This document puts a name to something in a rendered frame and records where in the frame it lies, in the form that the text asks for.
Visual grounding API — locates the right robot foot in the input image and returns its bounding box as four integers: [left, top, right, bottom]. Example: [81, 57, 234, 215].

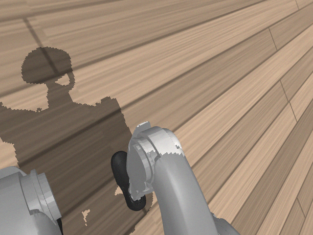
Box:
[111, 151, 146, 211]

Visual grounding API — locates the right robot hand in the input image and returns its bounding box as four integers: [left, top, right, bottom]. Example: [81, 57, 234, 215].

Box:
[211, 212, 240, 235]

